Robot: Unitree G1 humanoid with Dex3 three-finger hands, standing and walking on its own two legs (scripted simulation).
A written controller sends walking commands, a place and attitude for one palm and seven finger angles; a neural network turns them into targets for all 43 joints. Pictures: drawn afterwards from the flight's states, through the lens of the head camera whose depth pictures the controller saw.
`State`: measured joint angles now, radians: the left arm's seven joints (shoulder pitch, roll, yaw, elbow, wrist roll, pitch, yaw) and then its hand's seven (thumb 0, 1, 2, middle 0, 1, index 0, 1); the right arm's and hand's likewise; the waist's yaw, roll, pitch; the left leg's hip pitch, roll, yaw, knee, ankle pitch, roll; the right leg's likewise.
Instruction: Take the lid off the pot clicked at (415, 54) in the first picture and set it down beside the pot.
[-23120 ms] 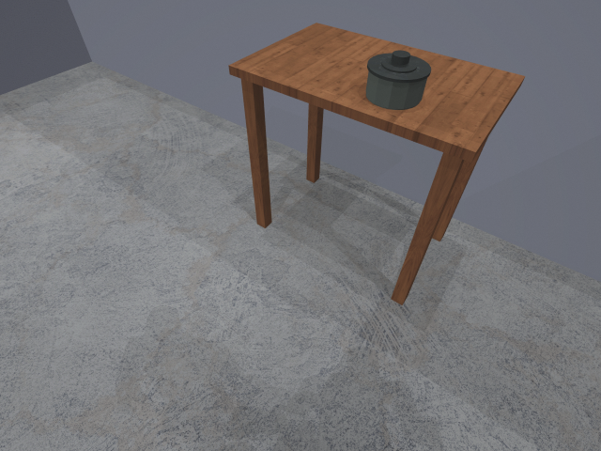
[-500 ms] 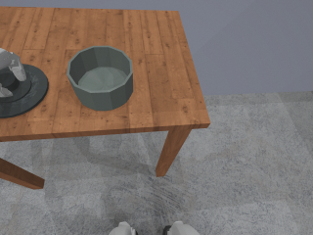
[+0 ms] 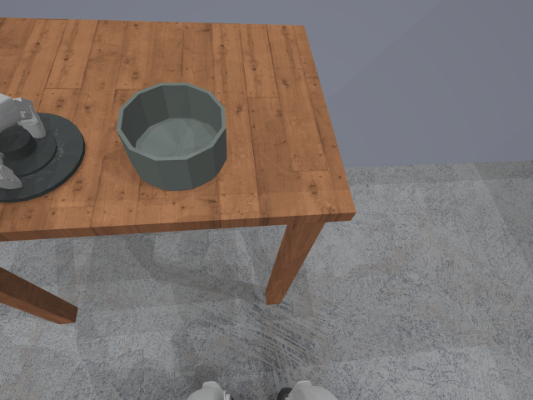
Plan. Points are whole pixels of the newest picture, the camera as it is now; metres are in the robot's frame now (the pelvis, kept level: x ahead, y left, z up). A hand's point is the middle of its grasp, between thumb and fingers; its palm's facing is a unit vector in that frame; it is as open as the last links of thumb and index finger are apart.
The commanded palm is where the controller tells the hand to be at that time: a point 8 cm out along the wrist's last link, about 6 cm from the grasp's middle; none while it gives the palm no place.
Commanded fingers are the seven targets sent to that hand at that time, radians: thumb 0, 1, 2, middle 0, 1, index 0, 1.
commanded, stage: open the fingers wide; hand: left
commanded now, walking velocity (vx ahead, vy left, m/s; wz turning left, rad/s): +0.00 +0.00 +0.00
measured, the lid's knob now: (16, 143) +0.49 +0.36 +0.05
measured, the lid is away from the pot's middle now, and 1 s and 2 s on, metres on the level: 0.23 0.23 0.23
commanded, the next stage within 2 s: raise the empty hand in 0.18 s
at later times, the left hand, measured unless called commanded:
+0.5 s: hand out of the picture +0.45 +0.36 +0.09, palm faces -0.43 -0.12 -0.89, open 11.0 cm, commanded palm +0.48 +0.35 +0.15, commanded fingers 0.00 0.00 0.62 -0.34 -0.88 -0.34 -0.88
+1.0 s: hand out of the picture +0.45 +0.35 +0.14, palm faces -0.41 -0.10 -0.91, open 11.0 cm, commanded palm +0.47 +0.35 +0.20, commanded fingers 0.00 0.00 0.62 -0.34 -0.88 -0.34 -0.88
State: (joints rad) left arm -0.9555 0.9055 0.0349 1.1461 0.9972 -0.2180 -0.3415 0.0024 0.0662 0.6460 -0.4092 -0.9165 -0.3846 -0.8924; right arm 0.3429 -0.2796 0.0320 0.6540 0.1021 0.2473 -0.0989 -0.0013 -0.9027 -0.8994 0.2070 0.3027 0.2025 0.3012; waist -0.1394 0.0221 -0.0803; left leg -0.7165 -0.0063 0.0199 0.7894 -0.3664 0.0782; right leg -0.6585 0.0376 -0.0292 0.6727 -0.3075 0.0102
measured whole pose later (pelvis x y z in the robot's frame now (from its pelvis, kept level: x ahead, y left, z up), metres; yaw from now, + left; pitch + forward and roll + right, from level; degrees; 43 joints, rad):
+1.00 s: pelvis +0.00 +0.00 +0.01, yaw +1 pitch +13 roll -4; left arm -1.03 0.89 -0.03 1.09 0.98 -0.16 -0.43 0.00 0.01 0.62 -0.35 -0.88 -0.36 -0.88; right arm 0.33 -0.29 0.03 0.67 0.11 0.24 -0.10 0.00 -0.90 -0.90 0.21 0.30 0.20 0.30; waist -0.11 0.04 -0.07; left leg -0.59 -0.02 0.02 0.69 -0.33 0.08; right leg -0.53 0.03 -0.03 0.57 -0.27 0.01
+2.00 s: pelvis +0.01 +0.01 +0.02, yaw +1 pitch +11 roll -3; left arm -0.95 0.89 0.01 0.92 0.93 -0.09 -0.49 0.00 0.01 0.62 -0.35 -0.88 -0.35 -0.88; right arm 0.30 -0.28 0.02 0.63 0.10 0.27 -0.04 0.00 -0.90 -0.90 0.20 0.30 0.20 0.30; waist -0.10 0.05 -0.06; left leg -0.49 -0.04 0.02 0.60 -0.30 0.09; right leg -0.43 0.01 -0.02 0.49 -0.25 0.02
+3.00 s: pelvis +0.02 -0.08 +0.03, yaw +1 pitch -2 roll +0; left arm -0.15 0.44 0.38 0.14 -0.10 0.01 0.09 0.01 0.61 0.81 -0.25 -0.48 -0.25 -0.49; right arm 0.13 -0.28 0.02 0.70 0.05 -0.03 -0.09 0.01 -0.90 -0.90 0.20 0.30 0.20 0.30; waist 0.04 0.06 -0.01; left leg -0.14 0.03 0.00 0.42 -0.25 -0.02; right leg -0.13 0.09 -0.02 0.40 -0.24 -0.09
